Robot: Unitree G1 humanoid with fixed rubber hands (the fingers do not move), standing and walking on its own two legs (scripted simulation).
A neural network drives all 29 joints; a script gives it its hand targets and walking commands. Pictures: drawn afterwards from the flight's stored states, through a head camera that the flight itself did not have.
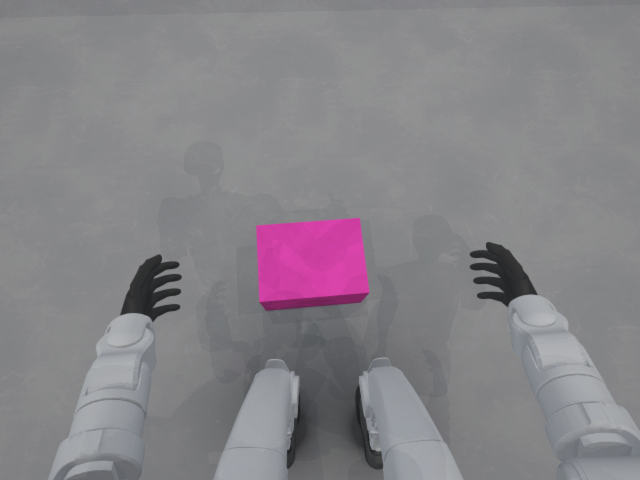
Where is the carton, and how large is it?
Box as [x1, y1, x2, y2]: [256, 218, 369, 310]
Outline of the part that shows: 359,218 256,225 259,301 266,310 360,302 369,292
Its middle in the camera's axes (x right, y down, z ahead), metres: -0.03 +0.08 +1.04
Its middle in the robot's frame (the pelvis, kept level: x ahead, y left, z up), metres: +0.49 +0.02 -0.61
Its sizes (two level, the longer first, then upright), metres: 0.269 0.197 0.163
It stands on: the floor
